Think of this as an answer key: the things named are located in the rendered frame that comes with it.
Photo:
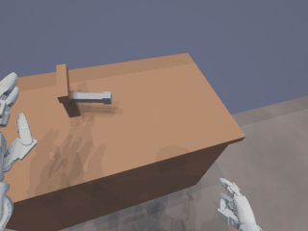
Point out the right robot hand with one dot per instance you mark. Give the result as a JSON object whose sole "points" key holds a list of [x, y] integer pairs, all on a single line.
{"points": [[239, 210]]}

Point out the left robot hand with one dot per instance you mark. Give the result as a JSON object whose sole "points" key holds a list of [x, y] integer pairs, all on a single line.
{"points": [[21, 147]]}

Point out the counter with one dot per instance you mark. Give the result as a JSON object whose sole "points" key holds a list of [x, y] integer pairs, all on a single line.
{"points": [[165, 127]]}

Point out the left robot forearm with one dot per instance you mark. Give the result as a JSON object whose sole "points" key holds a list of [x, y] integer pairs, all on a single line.
{"points": [[6, 205]]}

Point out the tap lever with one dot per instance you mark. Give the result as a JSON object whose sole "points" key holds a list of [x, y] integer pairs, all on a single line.
{"points": [[104, 97]]}

